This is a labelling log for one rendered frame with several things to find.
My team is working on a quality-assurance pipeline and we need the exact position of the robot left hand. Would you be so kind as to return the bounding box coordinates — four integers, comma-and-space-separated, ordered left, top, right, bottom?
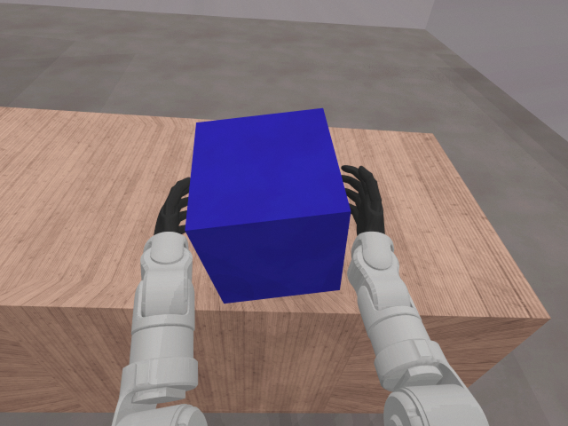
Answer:
154, 177, 190, 235

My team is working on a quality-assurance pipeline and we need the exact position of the carton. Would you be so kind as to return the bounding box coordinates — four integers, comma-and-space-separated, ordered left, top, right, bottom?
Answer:
185, 108, 351, 304

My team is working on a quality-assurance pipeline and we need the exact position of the robot left upper arm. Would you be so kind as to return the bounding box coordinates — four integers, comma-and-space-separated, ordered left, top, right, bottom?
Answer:
116, 404, 208, 426

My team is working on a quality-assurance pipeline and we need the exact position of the right robot forearm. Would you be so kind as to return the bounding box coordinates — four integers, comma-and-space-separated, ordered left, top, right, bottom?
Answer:
347, 232, 489, 426

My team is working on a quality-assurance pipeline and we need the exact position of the pedestal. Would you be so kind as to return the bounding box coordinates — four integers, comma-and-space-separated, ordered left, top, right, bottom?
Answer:
0, 106, 551, 414

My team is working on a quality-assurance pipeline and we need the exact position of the left robot forearm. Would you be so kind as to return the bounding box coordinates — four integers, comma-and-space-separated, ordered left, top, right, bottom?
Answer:
112, 232, 198, 426

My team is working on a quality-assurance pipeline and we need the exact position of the robot right hand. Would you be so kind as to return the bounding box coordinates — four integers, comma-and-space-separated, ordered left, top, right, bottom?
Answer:
341, 165, 385, 236

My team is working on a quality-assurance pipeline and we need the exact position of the robot right upper arm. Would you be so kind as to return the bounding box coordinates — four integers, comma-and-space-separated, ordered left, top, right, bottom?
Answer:
383, 384, 488, 426

